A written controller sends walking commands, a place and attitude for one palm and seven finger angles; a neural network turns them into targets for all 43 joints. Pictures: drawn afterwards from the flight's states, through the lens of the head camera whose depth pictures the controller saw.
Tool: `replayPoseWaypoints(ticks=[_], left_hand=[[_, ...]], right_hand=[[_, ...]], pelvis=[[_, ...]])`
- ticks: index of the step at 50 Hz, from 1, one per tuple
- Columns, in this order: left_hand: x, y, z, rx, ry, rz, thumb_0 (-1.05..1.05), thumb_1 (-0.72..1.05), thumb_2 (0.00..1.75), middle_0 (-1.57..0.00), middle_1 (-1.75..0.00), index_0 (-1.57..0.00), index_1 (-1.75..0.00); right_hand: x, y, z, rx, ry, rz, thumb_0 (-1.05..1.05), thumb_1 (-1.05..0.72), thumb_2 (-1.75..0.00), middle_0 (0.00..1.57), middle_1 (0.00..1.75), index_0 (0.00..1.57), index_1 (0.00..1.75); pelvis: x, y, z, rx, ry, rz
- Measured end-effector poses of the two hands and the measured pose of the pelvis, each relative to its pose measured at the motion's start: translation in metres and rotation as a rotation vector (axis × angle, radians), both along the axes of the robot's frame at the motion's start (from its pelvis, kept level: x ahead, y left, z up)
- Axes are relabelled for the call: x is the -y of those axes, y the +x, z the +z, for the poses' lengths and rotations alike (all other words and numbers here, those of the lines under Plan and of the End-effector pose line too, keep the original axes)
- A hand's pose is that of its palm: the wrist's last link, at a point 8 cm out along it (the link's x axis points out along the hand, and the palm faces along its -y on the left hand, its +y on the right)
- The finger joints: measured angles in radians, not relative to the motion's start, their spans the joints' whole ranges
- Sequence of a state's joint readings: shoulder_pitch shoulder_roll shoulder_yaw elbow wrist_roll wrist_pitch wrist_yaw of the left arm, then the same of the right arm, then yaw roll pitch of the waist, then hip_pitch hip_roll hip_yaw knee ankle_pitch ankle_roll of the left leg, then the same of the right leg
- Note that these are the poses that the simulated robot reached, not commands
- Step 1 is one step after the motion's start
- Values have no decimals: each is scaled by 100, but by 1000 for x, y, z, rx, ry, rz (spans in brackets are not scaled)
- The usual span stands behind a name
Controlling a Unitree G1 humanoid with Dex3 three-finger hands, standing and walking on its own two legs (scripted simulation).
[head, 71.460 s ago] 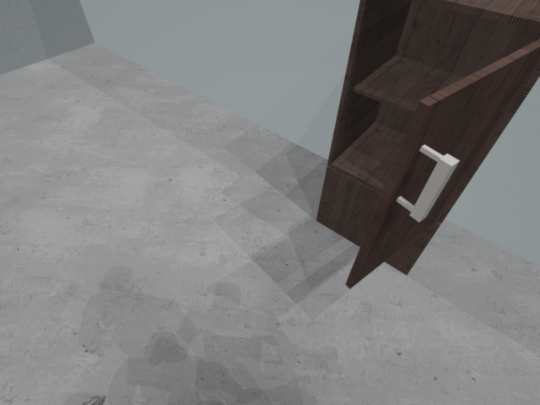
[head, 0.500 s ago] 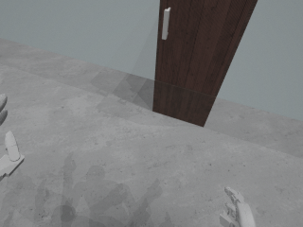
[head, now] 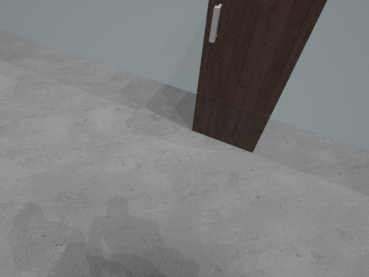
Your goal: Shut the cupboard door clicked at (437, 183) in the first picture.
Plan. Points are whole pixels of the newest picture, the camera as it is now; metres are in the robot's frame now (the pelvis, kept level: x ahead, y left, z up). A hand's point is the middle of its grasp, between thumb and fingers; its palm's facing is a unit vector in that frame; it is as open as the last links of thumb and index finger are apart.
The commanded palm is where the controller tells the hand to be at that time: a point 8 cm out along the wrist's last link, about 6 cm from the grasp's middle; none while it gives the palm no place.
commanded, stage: let the arm hang, fingers relaxed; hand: left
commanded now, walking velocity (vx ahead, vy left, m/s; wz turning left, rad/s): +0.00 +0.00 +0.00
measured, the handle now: (216, 23) +1.14 -0.10 +0.05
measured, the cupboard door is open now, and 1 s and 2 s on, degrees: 0 0 0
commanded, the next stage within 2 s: look to check the result in 0.74 s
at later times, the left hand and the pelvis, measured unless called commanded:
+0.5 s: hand out of the picture -0.04 +0.17 -0.17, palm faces +0.01 -0.99 -0.15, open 7.4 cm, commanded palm none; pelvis +0.00 +0.02 +0.01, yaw -2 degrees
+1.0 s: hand out of the picture -0.02 +0.19 -0.16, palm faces -0.02 -0.98 -0.21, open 7.4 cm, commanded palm none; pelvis +0.01 +0.01 +0.01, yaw -2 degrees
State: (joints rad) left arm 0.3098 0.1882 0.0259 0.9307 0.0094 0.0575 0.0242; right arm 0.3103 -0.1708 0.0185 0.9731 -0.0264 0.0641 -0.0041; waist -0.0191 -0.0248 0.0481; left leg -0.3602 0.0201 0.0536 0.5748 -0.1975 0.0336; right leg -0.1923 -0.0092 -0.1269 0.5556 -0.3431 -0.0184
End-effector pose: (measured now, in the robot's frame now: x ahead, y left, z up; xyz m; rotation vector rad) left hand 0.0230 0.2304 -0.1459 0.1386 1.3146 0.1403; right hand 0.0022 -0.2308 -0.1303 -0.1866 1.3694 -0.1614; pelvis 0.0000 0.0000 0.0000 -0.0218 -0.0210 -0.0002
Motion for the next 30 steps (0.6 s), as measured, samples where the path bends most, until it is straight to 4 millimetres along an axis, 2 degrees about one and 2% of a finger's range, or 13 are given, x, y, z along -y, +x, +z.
replayPoseWaypoints(ticks=[3, 6, 9, 12, 16, 22, 30], left_hand=[[-8, -37, 3, -107, 10, 21, -2, 100, 90, -21, -30, -20, -30], [-13, -68, 11, -198, 23, 34, -1, 97, 90, -20, -30, -20, -30], [-16, -91, 17, -265, 31, 39, 0, 95, 90, -20, -30, -20, -30], [-15, -102, 20, -298, 30, 40, 0, 93, 90, -20, -30, -19, -30], [-11, -100, 18, -288, 18, 36, 0, 92, 90, -20, -30, -19, -30], [0, -75, 11, -205, -14, 21, 0, 91, 90, -20, -30, -19, -30], [10, -45, 8, -120, -42, 1, 0, 91, 90, -20, -30, -19, -30]], right_hand=[[-8, -35, 1, -109, 9, -31, 1, -91, -90, 20, 30, 20, 30], [-15, -56, 1, -165, 22, -61, 1, -91, -90, 20, 30, 20, 30], [-22, -65, 0, -178, 35, -85, 1, -91, -90, 20, 30, 20, 30], [-29, -64, -3, -165, 48, -100, 1, -91, -90, 20, 30, 20, 30], [-38, -55, -7, -125, 65, -107, 0, -91, -90, 20, 30, 20, 30], [-49, -34, -9, -55, 84, -101, 0, -91, -90, 20, 30, 20, 30], [-45, -31, -7, -39, 67, -107, 1, -92, -90, 20, 30, 20, 30]], pelvis=[[-3, -1, 5, -6, -2, -1], [-6, -1, 8, -7, 1, -8], [-10, -2, 10, -3, 3, -17], [-13, -2, 10, 3, 5, -26], [-17, -2, 11, 9, 7, -34], [-20, -2, 11, 12, 11, -40], [-22, -1, 12, 7, 16, -40]])
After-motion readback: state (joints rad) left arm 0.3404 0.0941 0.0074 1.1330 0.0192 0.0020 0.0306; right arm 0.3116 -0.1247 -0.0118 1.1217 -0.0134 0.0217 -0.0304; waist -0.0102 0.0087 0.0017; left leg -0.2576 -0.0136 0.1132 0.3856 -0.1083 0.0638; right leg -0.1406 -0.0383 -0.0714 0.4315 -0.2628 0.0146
